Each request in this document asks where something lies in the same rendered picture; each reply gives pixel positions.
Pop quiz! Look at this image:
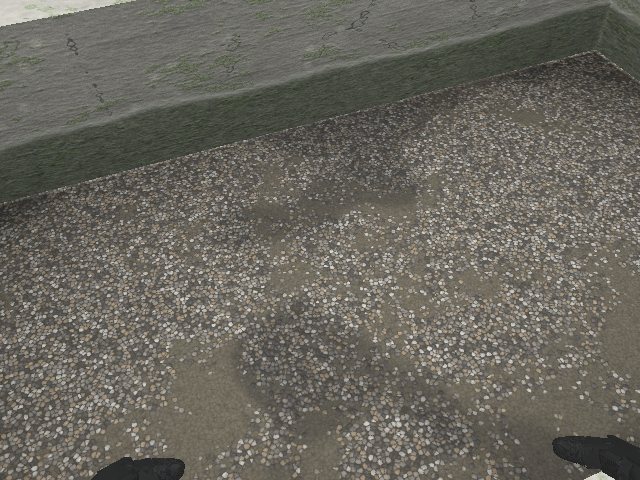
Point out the left robot hand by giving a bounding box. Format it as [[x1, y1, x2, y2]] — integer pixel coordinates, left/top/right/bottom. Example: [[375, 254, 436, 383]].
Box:
[[91, 457, 185, 480]]

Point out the right robot hand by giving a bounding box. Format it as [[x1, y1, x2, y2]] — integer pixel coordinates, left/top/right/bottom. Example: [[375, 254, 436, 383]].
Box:
[[552, 435, 640, 480]]

